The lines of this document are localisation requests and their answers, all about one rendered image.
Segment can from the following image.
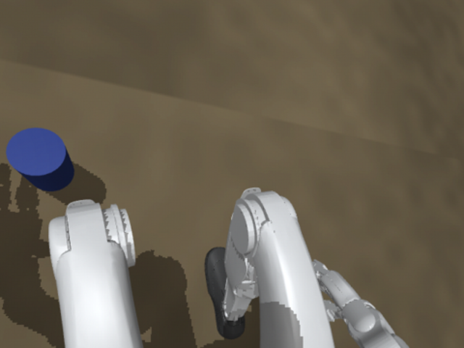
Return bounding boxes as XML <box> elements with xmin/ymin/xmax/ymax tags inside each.
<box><xmin>6</xmin><ymin>128</ymin><xmax>74</xmax><ymax>191</ymax></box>

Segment right robot arm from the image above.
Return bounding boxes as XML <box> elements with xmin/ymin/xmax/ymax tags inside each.
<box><xmin>341</xmin><ymin>299</ymin><xmax>409</xmax><ymax>348</ymax></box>

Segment right robot foot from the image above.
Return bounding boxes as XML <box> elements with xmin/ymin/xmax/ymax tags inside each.
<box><xmin>204</xmin><ymin>247</ymin><xmax>245</xmax><ymax>339</ymax></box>

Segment right robot hand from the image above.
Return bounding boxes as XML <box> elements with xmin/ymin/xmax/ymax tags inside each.
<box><xmin>312</xmin><ymin>260</ymin><xmax>361</xmax><ymax>322</ymax></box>

